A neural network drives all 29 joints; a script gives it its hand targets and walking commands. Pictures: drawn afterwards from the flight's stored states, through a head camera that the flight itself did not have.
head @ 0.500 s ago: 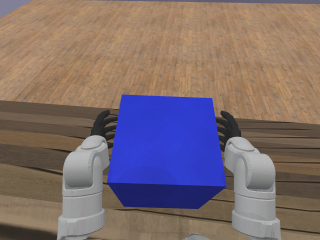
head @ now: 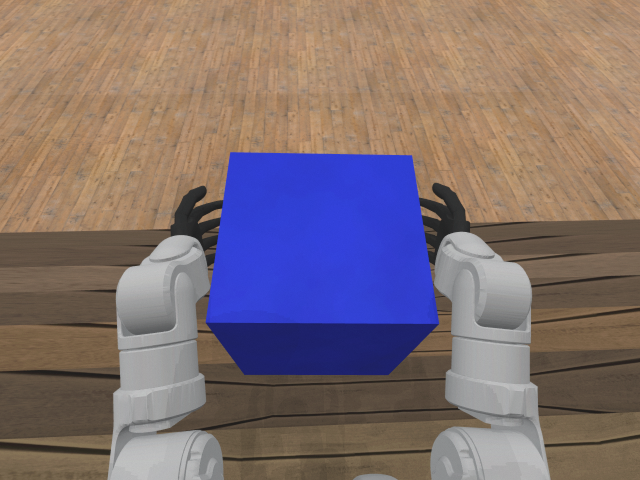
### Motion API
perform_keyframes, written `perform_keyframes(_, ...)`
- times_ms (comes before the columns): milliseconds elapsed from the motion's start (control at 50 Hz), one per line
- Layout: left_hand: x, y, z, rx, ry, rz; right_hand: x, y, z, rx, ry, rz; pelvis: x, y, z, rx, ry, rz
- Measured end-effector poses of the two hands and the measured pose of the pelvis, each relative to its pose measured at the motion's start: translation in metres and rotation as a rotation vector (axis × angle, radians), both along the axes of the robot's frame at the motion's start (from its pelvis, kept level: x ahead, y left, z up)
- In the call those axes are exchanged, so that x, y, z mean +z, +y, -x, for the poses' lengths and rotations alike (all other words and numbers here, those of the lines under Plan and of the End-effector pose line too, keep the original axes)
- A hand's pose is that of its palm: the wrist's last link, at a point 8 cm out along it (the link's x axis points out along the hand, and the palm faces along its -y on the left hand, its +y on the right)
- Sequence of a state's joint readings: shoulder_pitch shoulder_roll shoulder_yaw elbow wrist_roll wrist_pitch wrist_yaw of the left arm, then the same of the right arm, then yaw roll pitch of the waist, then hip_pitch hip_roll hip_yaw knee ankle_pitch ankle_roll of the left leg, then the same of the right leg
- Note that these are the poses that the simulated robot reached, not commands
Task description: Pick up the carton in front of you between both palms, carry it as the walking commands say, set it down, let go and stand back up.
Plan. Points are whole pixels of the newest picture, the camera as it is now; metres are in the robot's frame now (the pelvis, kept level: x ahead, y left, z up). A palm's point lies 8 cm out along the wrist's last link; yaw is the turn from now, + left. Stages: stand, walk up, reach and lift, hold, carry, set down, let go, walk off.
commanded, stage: carry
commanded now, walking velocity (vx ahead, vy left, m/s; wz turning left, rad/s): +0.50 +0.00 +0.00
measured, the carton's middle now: (318, 277) +0.35 -0.03 +0.05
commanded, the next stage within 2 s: none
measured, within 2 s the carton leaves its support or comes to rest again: neither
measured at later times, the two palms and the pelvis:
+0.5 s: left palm (207, 204) +0.63 +0.17 -0.10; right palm (350, 179) +0.68 -0.13 -0.09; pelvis +0.33 -0.04 -0.19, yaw +2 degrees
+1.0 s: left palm (248, 173) +1.02 +0.12 -0.36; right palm (341, 163) +1.03 -0.18 -0.35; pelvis +0.70 -0.02 -0.41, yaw +2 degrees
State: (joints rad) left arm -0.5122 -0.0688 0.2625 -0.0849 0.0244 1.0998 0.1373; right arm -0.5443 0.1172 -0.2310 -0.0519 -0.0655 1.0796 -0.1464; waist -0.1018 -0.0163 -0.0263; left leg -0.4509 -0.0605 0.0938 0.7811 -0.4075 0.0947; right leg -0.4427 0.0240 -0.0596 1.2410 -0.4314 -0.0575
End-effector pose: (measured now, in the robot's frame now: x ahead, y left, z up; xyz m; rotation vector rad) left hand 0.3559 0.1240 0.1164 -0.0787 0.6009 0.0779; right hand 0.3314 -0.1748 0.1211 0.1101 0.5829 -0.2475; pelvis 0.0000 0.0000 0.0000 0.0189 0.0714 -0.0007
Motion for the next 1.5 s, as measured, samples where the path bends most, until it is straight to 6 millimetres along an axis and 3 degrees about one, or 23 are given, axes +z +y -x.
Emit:
perform_keyframes(100,-0.019,-0.013,-0.048,-0.014,0.075,0.004,-0.023,-0.012,-0.039,-0.039,0.072,-0.031,0.001,0.007,-0.056,0.008,0.007,0.009)
perform_keyframes(180,-0.031,-0.011,-0.094,0.009,0.047,0.005,-0.028,-0.011,-0.097,-0.004,0.047,-0.016,-0.01,0.001,-0.103,0.018,0.004,0.014)
perform_keyframes(240,-0.044,-0.006,-0.134,0.039,-0.006,-0.001,-0.035,-0.006,-0.152,0.043,-0.004,0.003,-0.036,-0.008,-0.148,0.02,-0.005,0.007)
perform_keyframes(300,-0.064,0.007,-0.172,0.107,-0.06,-0.028,-0.055,0.007,-0.211,0.123,-0.058,0.015,-0.081,-0.02,-0.2,0.012,-0.048,-0.009)
perform_keyframes(340,-0.085,0.023,-0.192,0.171,-0.083,-0.046,-0.078,0.024,-0.251,0.197,-0.086,0.014,-0.116,-0.028,-0.233,0.013,-0.054,-0.005)
perform_keyframes(400,-0.133,0.041,-0.221,0.215,-0.026,-0.051,-0.127,0.043,-0.296,0.25,-0.032,0.02,-0.156,-0.037,-0.269,0.016,-0.046,0.01)
perform_keyframes(500,-0.212,0.044,-0.277,0.227,0.126,-0.018,-0.213,0.046,-0.347,0.229,0.121,0.0,-0.19,-0.042,-0.329,0.03,-0.046,0.045)
perform_keyframes(600,-0.26,0.035,-0.366,0.182,0.096,-0.021,-0.27,0.034,-0.415,0.166,0.09,-0.028,-0.234,-0.033,-0.4,0.02,-0.037,0.05)
perform_keyframes(660,-0.29,0.026,-0.429,0.128,0.041,-0.022,-0.3,0.025,-0.46,0.115,0.037,-0.008,-0.274,-0.023,-0.455,0.018,-0.051,0.05)
perform_keyframes(720,-0.326,0.005,-0.49,0.035,0.019,-0.021,-0.337,0.004,-0.497,0.041,0.02,-0.001,-0.312,-0.012,-0.505,0.035,-0.043,0.023)
perform_keyframes(760,-0.354,-0.008,-0.52,-0.006,0.049,-0.034,-0.368,-0.007,-0.515,0.007,0.053,-0.015,-0.329,-0.005,-0.532,0.034,-0.03,0.016)
perform_keyframes(840,-0.409,-0.018,-0.562,-0.021,0.141,-0.04,-0.42,-0.017,-0.554,-0.032,0.144,-0.056,-0.347,0.002,-0.583,0.024,-0.018,0.0)
perform_keyframes(960,-0.463,-0.007,-0.635,0.048,0.101,-0.011,-0.457,-0.008,-0.655,0.028,0.104,-0.032,-0.388,-0.011,-0.667,0.036,-0.016,0.006)
perform_keyframes(1100,-0.513,0.023,-0.734,0.198,-0.044,-0.017,-0.507,0.025,-0.799,0.215,-0.043,0.011,-0.481,-0.037,-0.794,0.028,-0.06,0.006)
perform_keyframes(1160,-0.544,0.033,-0.768,0.224,0.006,-0.013,-0.54,0.034,-0.841,0.241,0.004,0.036,-0.503,-0.044,-0.836,0.026,-0.056,0.038)
perform_keyframes(1240,-0.58,0.03,-0.822,0.213,0.094,0.002,-0.584,0.03,-0.885,0.219,0.091,0.007,-0.521,-0.046,-0.893,0.024,-0.051,0.039)
perform_keyframes(1340,-0.604,0.017,-0.917,0.145,0.054,-0.031,-0.623,0.016,-0.955,0.149,0.051,-0.032,-0.56,-0.034,-0.97,0.009,-0.052,0.025)
perform_keyframes(1420,-0.628,0.004,-1.007,0.063,-0.05,-0.046,-0.647,0.002,-1.024,0.07,-0.047,-0.012,-0.613,-0.021,-1.045,0.011,-0.077,0.026)
perform_keyframes(1500,-0.673,-0.021,-1.089,-0.038,-0.068,-0.085,-0.688,-0.022,-1.077,-0.02,-0.062,0.003,-0.665,-0.011,-1.108,0.017,-0.065,-0.005)
